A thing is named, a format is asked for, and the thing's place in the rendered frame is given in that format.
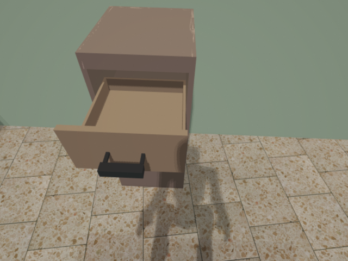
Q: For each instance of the cabinet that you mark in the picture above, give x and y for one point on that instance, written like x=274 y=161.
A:
x=147 y=43

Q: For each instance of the handle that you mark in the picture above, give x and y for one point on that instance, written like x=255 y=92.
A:
x=122 y=170

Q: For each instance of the drawer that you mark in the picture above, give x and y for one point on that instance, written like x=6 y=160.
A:
x=128 y=117

